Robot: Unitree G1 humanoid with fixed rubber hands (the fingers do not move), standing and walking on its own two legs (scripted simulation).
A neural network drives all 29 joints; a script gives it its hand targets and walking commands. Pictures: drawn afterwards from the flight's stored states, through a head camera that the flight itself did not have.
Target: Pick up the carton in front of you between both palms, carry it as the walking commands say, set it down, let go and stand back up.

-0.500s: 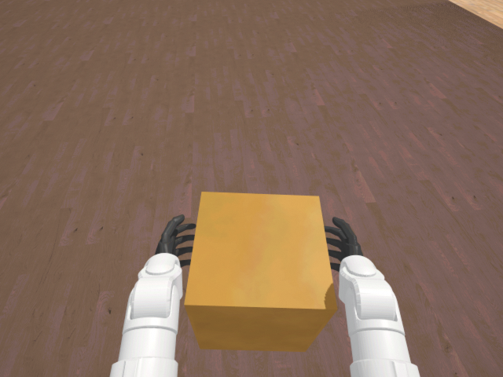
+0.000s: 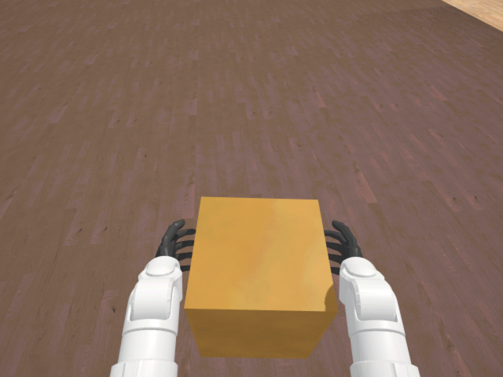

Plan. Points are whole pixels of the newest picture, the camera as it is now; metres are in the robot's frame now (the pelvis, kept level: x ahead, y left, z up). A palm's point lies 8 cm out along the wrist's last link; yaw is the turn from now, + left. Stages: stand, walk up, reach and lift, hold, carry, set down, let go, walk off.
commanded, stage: carry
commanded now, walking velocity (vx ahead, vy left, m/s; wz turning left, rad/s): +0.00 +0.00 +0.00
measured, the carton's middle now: (256, 281) +0.31 +0.00 -0.05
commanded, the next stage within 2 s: hold in 0.10 s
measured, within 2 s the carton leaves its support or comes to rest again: neither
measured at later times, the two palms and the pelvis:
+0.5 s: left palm (141, 293) +0.24 +0.18 +0.04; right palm (327, 256) +0.30 -0.11 +0.04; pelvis -0.01 -0.03 +0.01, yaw +12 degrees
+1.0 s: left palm (169, 280) +0.29 +0.16 -0.02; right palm (326, 256) +0.34 -0.13 -0.03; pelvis -0.02 -0.07 -0.01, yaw +14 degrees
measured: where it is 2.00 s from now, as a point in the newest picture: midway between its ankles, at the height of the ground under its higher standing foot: outside the picture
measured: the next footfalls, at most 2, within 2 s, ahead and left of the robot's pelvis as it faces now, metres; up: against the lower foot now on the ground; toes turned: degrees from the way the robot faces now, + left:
none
